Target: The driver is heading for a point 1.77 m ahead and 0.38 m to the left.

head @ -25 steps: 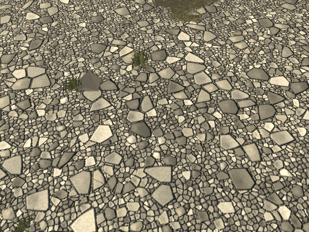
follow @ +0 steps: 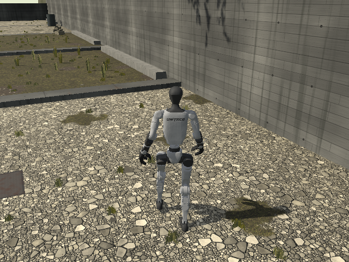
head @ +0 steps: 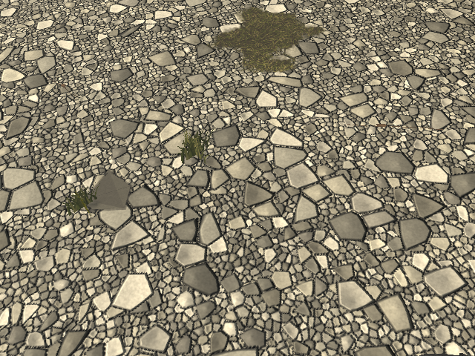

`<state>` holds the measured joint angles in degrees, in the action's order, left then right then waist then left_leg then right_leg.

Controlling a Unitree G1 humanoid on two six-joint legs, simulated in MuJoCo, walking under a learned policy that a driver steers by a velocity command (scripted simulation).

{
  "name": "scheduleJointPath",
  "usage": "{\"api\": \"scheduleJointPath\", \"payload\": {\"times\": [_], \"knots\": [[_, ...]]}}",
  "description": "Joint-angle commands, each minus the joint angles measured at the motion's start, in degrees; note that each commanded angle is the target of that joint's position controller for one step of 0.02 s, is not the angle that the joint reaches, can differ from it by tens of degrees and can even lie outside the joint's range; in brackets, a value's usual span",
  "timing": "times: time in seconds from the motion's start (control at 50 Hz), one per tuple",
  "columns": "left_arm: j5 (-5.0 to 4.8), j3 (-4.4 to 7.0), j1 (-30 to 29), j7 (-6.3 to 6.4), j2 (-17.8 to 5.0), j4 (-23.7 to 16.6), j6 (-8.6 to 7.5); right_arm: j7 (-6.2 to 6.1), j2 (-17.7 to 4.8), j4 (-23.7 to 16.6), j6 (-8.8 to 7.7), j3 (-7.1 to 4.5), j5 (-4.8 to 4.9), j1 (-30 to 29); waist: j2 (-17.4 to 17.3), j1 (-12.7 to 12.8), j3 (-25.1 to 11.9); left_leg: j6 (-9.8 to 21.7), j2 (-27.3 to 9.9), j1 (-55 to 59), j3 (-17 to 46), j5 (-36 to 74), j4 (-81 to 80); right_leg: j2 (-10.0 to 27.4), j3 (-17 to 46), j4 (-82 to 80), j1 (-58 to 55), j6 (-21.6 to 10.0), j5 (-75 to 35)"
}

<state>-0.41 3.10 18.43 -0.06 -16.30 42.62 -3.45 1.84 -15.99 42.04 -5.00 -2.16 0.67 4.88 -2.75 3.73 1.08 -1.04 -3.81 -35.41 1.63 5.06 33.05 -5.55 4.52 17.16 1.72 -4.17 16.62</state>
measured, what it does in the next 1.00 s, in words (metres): walks ahead, turning left: left foot, then right foot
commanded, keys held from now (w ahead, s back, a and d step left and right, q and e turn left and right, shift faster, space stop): w+q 0.66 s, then w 0.16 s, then w+e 0.18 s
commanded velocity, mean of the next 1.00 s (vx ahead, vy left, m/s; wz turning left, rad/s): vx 0.50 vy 0.00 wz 0.34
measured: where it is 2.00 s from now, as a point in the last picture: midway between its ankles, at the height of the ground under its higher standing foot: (203, 175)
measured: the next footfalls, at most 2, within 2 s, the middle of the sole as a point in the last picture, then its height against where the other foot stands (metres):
left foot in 0.12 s outside the picture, level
right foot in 0.62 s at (272, 328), level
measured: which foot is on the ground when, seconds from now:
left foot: up 0.00-0.10, down 0.12-0.62, up 0.64-1.00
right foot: down 0.00-0.14, up 0.16-0.60, down 0.62-1.00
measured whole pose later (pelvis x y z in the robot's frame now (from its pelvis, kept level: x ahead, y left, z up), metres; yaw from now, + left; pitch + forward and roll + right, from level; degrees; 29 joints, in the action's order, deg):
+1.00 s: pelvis +0.55 +0.13 +0.00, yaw +24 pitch +2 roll -2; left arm -1.6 3.5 23.6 -0.8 -16.3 48.7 -4.1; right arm 1.5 -15.8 37.0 -3.9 -1.7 0.6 3.0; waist -2.2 7.0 1.8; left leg -0.9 -3.8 -33.1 3.6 -3.4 34.2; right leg -1.8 -0.1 15.7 2.3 -0.8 15.4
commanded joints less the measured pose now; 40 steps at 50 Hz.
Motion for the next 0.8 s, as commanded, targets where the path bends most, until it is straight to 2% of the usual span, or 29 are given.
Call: {"api": "scheduleJointPath", "payload": {"times": [0.02, 0.06, 0.08, 0.1, 0.12, 0.14, 0.16, 0.18, 0.2, 0.22, 0.24, 0.26, 0.3, 0.36, 0.42, 0.48, 0.52, 0.56, 0.58, 0.6, 0.62, 0.64, 0.66, 0.68, 0.7, 0.72, 0.74, 0.76, 0.8], "knots": [[-0.03, 2.83, 3.4, 0.39, -9.9, -0.2, -0.15, 1.06, -5.3, -6.3, -1.22, -1.03, 0.38, -7.8, 6.9, 1.6, 3.0, 3.0, -0.1, -4.2, 0.1, -4.5, -2.0, 19.4, 6.4, -2.8, -4.4, -7.4, -20.2], [-0.02, 3.07, 2.0, 0.72, -10.5, 0.0, 0.29, 1.54, -6.1, -6.0, -1.16, -1.33, 0.4, -4.7, 7.4, -0.4, 1.4, 5.0, 1.6, -0.1, -1.2, -9.4, -2.6, 19.5, 4.1, 0.8, -6.5, -5.9, -31.6], [0.11, 3.17, 0.9, 0.9, -11.0, -0.2, 0.53, 1.47, -7.1, -5.1, -1.03, -1.93, 0.28, -1.0, 7.8, -2.5, -1.4, 6.1, 3.8, 6.2, -3.1, -10.6, -2.8, 18.5, 2.2, 5.2, -6.5, -4.9, -42.3], [0.24, 2.9, -0.1, 1.13, -10.6, -0.6, 0.94, 1.18, -8.9, -3.0, -0.89, -3.1, -0.02, 6.3, 6.5, -6.4, -6.1, 7.7, 6.3, 16.6, -4.9, -8.8, -4.1, 15.8, -0.9, 14.5, -4.7, -3.5, -50.6], [1.01, 2.13, 0.1, 1.62, -9.2, -1.8, 1.01, 0.82, -11.8, -1.5, -0.67, -4.15, -0.18, 14.7, 2.8, -9.7, -12.4, 10.5, 0.9, 31.7, 3.5, -5.7, -3.1, 13.4, -3.3, 28.7, 4.4, -1.3, -42.5], [1.57, 0.57, 6.7, 1.08, -4.3, -3.5, -0.23, 0.77, -17.4, -1.4, -0.54, -5.46, -0.2, 18.8, -10.8, -6.8, -18.8, 20.9, -12.3, 52.1, 31.3, -13.3, -6.6, 3.0, -5.3, 51.2, 27.6, 4.0, -9.3], [1.06, 0.3, 4.6, 0.48, -5.4, -3.2, -1.66, 0.97, -12.9, -0.7, -0.4, -4.38, 0.88, 20.7, -10.8, -8.7, -20.8, 22.1, -14.6, 57.4, 45.1, -24.1, -15.3, 1.0, 1.7, 57.2, 38.2, 4.2, 14.1], [-0.86, 1.03, -1.1, -0.29, -8.7, -4.8, -2.8, 0.59, -10.4, -1.5, -0.2, -3.59, 0.71, 17.4, -6.3, -9.4, -12.8, 19.3, -13.5, 51.7, 38.5, -27.6, -16.4, 4.6, 3.5, 58.9, 43.0, 3.3, 10.6], [-0.94, 0.86, -5.2, -0.41, -8.5, -5.8, -3.48, 0.33, -9.6, -2.5, 0.11, -3.36, 0.17, 14.1, -0.8, -8.7, -7.7, 17.6, -11.3, 43.8, 32.2, -24.4, -17.1, 6.9, 2.3, 55.8, 42.3, 2.8, 6.3], [0.27, 1.0, -7.2, -0.26, -8.3, -6.3, -3.79, 0.21, -8.8, -3.0, 0.37, -2.99, -0.13, 11.8, 2.3, -7.1, -3.8, 17.0, -9.4, 36.7, 27.7, -18.7, -18.1, 8.5, 1.5, 51.2, 40.9, 3.0, 3.7], [1.14, 1.33, -6.8, -0.06, -8.2, -6.4, -3.61, -0.01, -7.8, -3.6, 0.34, -2.55, -0.55, 10.6, 1.5, -5.3, -3.0, 16.4, -7.5, 32.4, 24.6, -13.1, -19.1, 9.8, 1.5, 47.3, 37.4, 3.4, 1.5], [1.46, 1.39, -5.9, 0.02, -7.7, -6.5, -3.24, -0.17, -7.6, -4.0, 0.46, -2.45, -0.58, 9.8, -0.2, -4.1, -2.9, 16.5, -6.1, 30.0, 22.8, -9.5, -20.0, 10.0, 1.2, 45.0, 35.3, 4.1, 0.6], [1.59, 1.19, -4.9, 0.28, -6.4, -6.2, -2.41, -0.75, -8.2, -4.0, 0.46, -2.68, -0.22, 10.0, -1.3, -3.3, -2.8, 17.0, -5.0, 26.7, 19.6, -3.9, -20.7, 10.0, 0.0, 41.1, 34.1, 5.8, -0.6], [1.58, 0.64, -10.3, 0.69, -4.8, -7.7, -1.97, -1.87, -10.0, -3.0, 0.71, -3.29, 0.2, 12.2, -0.8, -4.7, -1.3, 16.0, -3.0, 23.5, 15.9, -0.7, -21.1, 8.9, -0.8, 30.7, 34.3, 8.0, -9.5], [1.16, 0.14, -16.6, 0.23, -3.3, -8.9, -2.52, -2.63, -10.1, -1.8, 1.48, -3.39, 0.66, 14.7, -1.8, -7.1, -1.0, 13.4, -0.5, 21.7, 14.2, -3.1, -19.7, 6.5, -1.1, 19.4, 29.9, 8.5, -19.4], [0.38, 0.26, -21.3, -0.57, -3.8, -10.0, -3.23, -3.0, -10.0, -0.6, 2.22, -3.47, 1.01, 17.7, -2.0, -8.6, -0.7, 12.7, -1.5, 23.9, 17.5, -5.8, -17.5, 4.7, -0.5, 13.6, 27.5, 8.0, -21.7], [0.14, 0.68, -22.3, -1.01, -4.9, -10.3, -3.71, -3.24, -9.6, -0.4, 2.78, -3.47, 1.07, 18.5, -2.4, -8.4, -0.7, 12.2, -2.6, 27.9, 21.0, -7.0, -14.7, 4.3, 0.7, 10.4, 26.9, 7.2, -19.2], [-0.06, 1.34, -20.3, -1.13, -6.2, -9.8, -4.18, -3.44, -9.8, -0.6, 3.2, -3.76, 0.9, 17.5, -4.1, -6.8, -0.8, 11.5, -3.8, 30.3, 23.8, -4.7, -11.5, 4.3, 1.1, 8.8, 24.1, 5.6, -14.5], [-0.05, 1.89, -16.6, -0.93, -7.1, -8.9, -4.42, -3.38, -9.4, -0.9, 3.37, -3.73, 0.83, 16.4, -4.6, -4.6, -2.1, 10.6, -3.0, 29.9, 23.9, -1.9, -8.7, 4.3, 0.2, 7.0, 18.8, 4.2, -14.1], [0.48, 2.74, -10.7, -0.52, -8.7, -7.7, -4.65, -3.12, -7.9, -1.7, 3.28, -3.18, 0.59, 15.4, -3.9, -1.5, -6.5, 9.0, -0.3, 27.6, 21.8, 1.1, -1.8, 6.4, 0.8, 6.1, 8.4, 1.9, -15.0], [1.3, 3.6, -1.7, 0.06, -11.8, -6.9, -4.6, -2.85, -5.0, -3.0, 3.03, -2.07, -0.34, 15.1, 1.4, 2.2, -14.9, 7.0, 3.1, 20.2, 17.3, -6.8, 13.2, 15.8, 9.3, 8.2, -7.2, -1.9, -12.3], [1.52, 4.54, 2.9, -0.1, -15.4, -4.8, -3.68, -2.77, -1.3, -4.2, 2.52, -0.84, 1.01, 23.9, 20.0, -1.3, -21.6, 3.3, 11.0, -0.2, 9.7, -37.3, 30.5, 28.6, 34.3, 5.2, -25.2, -11.6, -3.1], [0.08, 3.6, 2.2, -0.38, -10.3, -5.3, -3.3, -2.91, -7.0, -2.9, 2.41, -1.69, 1.56, 23.7, 16.3, -0.4, -18.1, 2.5, 5.7, -7.4, 10.0, -38.4, 38.3, 29.9, 40.1, 2.2, -22.7, -11.0, 8.8], [0.12, 2.67, 0.1, -0.24, -6.9, -5.5, -3.08, -2.85, -9.9, -3.3, 2.55, -2.56, 1.21, 17.4, 10.2, 1.3, -10.1, 2.0, 4.0, -8.8, 9.3, -32.7, 40.0, 26.6, 31.5, 0.8, -15.2, -8.5, 8.4], [0.72, 2.19, -2.3, -0.37, -6.2, -5.3, -2.79, -2.92, -9.3, -3.9, 2.64, -2.56, 0.58, 13.9, 6.1, 0.5, -5.4, 1.6, 2.4, -7.3, 7.3, -28.5, 39.0, 23.8, 24.4, -0.5, -7.9, -7.0, 1.9], [0.91, 1.83, -3.7, -0.55, -5.3, -4.5, -2.66, -2.73, -8.3, -4.6, 2.4, -2.59, -0.01, 11.6, 5.7, -0.4, -1.9, 1.3, 1.3, -6.5, 7.0, -26.1, 36.4, 21.6, 19.8, -1.9, -2.5, -6.9, -4.2], [1.32, 1.43, -4.3, -0.62, -4.6, -4.0, -2.77, -2.35, -7.1, -4.9, 2.37, -2.55, 0.22, 11.6, 7.1, -1.8, -0.9, 1.4, 0.2, -4.2, 6.7, -24.7, 34.5, 19.7, 15.9, -3.4, 1.1, -6.5, -7.8], [1.24, 1.37, -4.5, -0.78, -4.2, -3.5, -2.96, -2.11, -5.9, -4.9, 2.43, -2.31, 0.58, 12.1, 8.5, -2.6, -0.6, 1.4, -0.2, -2.6, 6.0, -24.3, 32.5, 18.6, 13.4, -4.7, 3.0, -6.7, -9.8], [0.45, 1.58, -4.2, -1.01, -4.9, -2.3, -3.32, -1.82, -4.1, -5.1, 2.61, -1.78, 0.41, 11.3, 8.7, -3.3, -0.4, 1.0, -0.7, -2.1, 4.6, -23.8, 27.7, 18.4, 10.0, -6.7, 4.8, -8.1, -13.7]]}}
